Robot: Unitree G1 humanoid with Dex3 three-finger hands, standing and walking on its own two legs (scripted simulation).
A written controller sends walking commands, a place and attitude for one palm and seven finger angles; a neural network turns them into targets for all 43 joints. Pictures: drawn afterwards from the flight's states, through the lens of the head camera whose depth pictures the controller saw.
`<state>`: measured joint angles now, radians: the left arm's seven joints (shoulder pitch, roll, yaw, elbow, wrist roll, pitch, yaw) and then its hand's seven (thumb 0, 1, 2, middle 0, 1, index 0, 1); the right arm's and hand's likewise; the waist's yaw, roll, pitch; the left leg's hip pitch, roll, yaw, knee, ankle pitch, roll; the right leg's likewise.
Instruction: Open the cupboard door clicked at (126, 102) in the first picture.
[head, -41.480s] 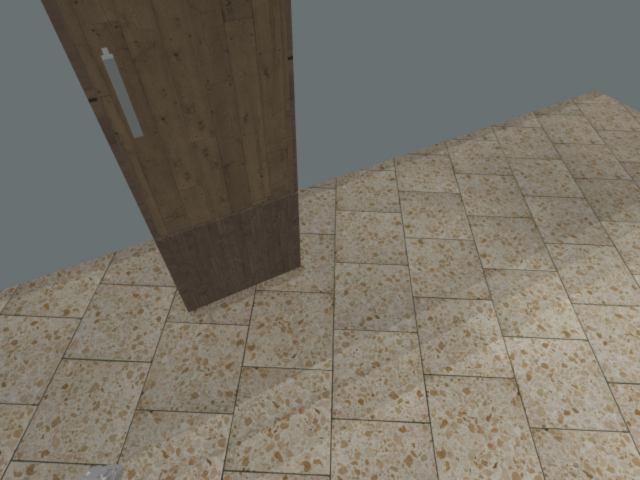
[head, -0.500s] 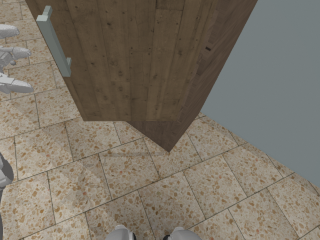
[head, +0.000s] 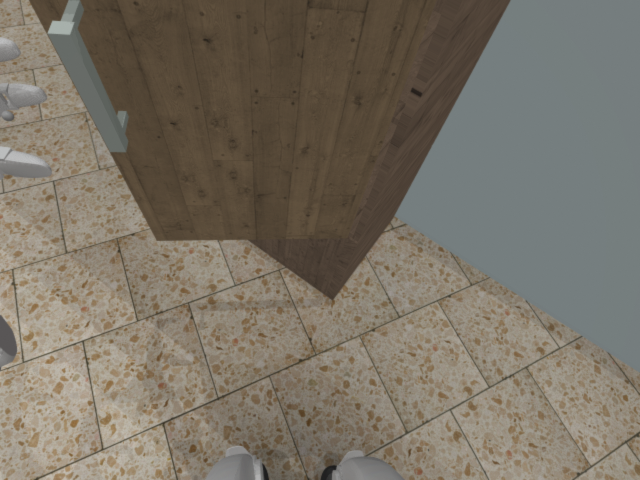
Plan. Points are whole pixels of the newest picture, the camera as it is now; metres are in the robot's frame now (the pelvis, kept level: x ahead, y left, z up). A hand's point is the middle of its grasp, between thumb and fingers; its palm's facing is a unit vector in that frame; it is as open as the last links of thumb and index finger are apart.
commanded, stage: move the hooked fingers beside the handle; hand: left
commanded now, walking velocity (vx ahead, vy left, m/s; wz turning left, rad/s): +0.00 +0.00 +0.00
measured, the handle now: (98, 84) +0.55 +0.22 +0.12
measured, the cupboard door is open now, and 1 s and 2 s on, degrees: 40 40 40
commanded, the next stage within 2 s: slide the fingers in behind the handle in 0.36 s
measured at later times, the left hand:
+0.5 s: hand (13, 122) +0.49 +0.29 +0.12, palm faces +0.04 -1.00 +0.01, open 13.9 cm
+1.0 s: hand (49, 119) +0.50 +0.26 +0.12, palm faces +0.01 -1.00 +0.01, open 13.9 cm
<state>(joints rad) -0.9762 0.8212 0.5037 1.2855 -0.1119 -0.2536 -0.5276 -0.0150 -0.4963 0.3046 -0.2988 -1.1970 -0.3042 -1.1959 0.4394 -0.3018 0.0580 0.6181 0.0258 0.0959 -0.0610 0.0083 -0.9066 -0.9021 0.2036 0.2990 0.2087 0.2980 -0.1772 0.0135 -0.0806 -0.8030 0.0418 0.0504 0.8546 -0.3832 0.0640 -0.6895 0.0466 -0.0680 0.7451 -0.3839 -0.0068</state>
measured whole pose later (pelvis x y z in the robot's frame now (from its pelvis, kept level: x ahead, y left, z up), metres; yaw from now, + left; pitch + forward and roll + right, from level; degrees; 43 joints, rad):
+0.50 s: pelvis +0.00 +0.00 +0.00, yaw +0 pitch +19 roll -4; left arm -0.98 0.81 0.50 1.30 -0.10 -0.25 -0.50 -0.01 -0.50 0.30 -0.30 -1.20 -0.31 -1.20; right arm 0.41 -0.30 0.07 0.60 0.03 0.10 -0.06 0.01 -0.91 -0.90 0.20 0.30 0.21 0.30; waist -0.18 0.02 -0.08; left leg -0.81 0.04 0.05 0.87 -0.39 0.07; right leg -0.70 0.05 -0.07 0.76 -0.39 0.00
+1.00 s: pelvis +0.00 +0.00 +0.00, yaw +0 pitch +19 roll -4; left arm -0.97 0.72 0.45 1.25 -0.11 -0.26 -0.44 -0.01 -0.50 0.30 -0.30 -1.20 -0.30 -1.20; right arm 0.44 -0.29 0.05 0.62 0.02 0.09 -0.05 0.01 -0.91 -0.90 0.20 0.30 0.21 0.30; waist -0.18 0.02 -0.09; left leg -0.81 0.04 0.05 0.87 -0.39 0.07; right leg -0.70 0.04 -0.07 0.77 -0.39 0.00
